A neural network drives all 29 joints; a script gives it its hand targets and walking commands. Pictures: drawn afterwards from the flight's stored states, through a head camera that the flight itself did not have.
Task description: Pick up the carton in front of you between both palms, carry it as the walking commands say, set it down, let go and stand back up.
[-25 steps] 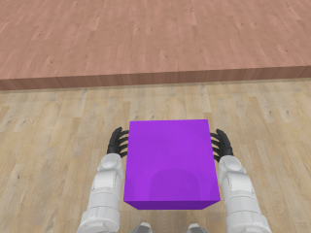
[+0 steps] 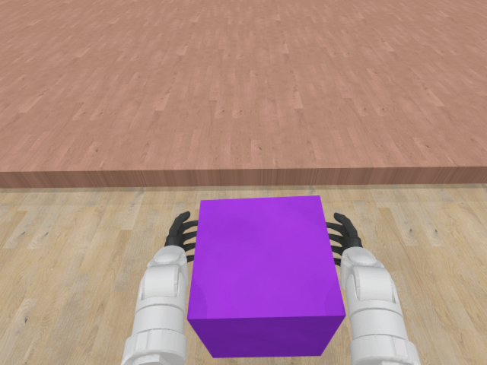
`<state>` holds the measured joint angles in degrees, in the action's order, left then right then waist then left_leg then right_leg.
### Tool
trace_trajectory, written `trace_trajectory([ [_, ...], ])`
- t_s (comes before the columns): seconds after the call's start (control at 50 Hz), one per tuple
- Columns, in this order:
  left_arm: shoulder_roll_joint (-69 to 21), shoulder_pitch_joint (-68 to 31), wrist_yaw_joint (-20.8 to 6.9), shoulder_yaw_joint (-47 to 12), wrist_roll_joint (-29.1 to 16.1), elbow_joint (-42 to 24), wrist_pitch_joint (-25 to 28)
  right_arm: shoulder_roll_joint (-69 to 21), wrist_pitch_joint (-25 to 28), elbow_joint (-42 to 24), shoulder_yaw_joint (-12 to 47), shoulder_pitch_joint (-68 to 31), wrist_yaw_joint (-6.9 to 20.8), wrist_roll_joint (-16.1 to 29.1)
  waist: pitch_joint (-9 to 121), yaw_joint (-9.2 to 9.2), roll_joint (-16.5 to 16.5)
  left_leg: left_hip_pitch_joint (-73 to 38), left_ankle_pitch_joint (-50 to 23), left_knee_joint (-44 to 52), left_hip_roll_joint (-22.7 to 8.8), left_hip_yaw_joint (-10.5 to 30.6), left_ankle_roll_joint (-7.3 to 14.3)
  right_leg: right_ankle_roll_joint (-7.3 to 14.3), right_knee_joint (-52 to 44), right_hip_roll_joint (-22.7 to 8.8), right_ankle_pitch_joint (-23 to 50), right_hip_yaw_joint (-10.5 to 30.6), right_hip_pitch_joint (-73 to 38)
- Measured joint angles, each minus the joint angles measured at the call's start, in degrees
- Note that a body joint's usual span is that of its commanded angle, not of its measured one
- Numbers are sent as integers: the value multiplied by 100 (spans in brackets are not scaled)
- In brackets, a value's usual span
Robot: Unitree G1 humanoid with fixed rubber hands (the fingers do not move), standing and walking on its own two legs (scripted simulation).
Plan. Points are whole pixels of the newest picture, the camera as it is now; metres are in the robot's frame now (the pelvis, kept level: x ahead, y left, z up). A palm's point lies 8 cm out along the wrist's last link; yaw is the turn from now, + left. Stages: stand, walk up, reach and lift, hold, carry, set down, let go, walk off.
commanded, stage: reach and lift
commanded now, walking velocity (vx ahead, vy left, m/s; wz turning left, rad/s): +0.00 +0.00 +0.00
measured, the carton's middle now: (263, 281) +0.28 +0.00 -0.04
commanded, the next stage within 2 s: hold in 0.82 s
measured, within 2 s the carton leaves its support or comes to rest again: neither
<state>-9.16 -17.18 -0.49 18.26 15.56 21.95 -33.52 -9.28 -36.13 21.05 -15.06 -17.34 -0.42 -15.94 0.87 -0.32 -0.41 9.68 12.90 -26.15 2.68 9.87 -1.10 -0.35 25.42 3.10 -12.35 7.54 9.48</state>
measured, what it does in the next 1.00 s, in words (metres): stands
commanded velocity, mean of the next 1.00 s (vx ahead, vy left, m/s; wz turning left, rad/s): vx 0.00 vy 0.00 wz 0.00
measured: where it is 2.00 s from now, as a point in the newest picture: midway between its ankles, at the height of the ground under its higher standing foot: outside the picture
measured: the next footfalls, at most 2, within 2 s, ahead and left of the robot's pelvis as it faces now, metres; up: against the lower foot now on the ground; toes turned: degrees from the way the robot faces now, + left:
left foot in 2.00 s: +0.22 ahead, +0.08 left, +0.00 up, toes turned +6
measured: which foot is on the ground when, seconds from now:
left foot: down 0.00-1.00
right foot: down 0.00-1.00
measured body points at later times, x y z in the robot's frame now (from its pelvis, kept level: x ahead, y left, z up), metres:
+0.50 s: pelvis +0.02 +0.00 +0.01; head -0.01 +0.00 +0.45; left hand +0.32 +0.16 +0.03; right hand +0.32 -0.15 +0.03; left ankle +0.02 +0.13 -0.74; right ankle +0.02 -0.12 -0.74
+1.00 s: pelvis +0.01 +0.00 +0.01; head -0.04 +0.00 +0.45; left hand +0.31 +0.16 +0.05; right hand +0.31 -0.15 +0.05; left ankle +0.02 +0.13 -0.74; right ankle +0.02 -0.12 -0.74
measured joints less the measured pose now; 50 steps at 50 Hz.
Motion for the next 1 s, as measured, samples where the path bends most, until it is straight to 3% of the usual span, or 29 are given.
trace_trajectory([
  [0.14, 59, -403, -80, 133, 218, 314, 7, -84, 93, 283, -347, -332, 81, -224, -294, 86, -34, 78, 25, -151, 9, -59, 18, -26, 107, -2, 2, 19, 65],
  [0.32, -95, -259, -22, 64, 103, -73, 7, -3, 84, -174, -174, -77, 108, -27, -57, 89, -47, -18, -35, 129, 1, -137, 51, -46, -129, -42, 51, 83, 3],
  [0.54, 67, 300, 14, -431, -3, -522, -348, 80, -254, -477, 327, 329, 60, 17, -81, 0, -21, -443, -123, 509, -37, -65, 36, 2, -512, -66, 114, -3, -449],
  [0.72, 40, 186, 22, -440, -51, -655, -392, 71, -333, -728, 269, 290, 55, 74, -181, 129, -75, -450, -107, 449, -52, -76, 35, 6, -474, -47, 118, -9, -463],
  [0.88, 18, 103, -49, -356, 45, -622, -520, 58, -478, -730, 251, 237, 32, 71, -112, -15, -8, -595, -144, 536, -73, -127, 24, 14, -479, -36, 134, 30, -558],
  [1.0, 75, 333, 12, -524, -80, -1051, -775, 66, -713, -961, 395, 273, 30, 147, -129, 2, 17, -711, -188, 584, -62, -84, 17, 20, -536, -56, 162, -18, -694],
])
